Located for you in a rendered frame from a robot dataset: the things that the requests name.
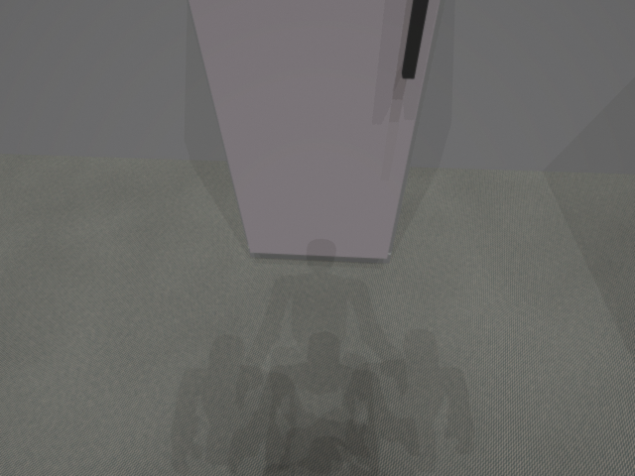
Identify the handle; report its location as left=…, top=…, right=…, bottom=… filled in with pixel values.
left=402, top=0, right=429, bottom=78

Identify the fridge door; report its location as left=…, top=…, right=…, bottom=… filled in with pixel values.
left=189, top=0, right=440, bottom=259

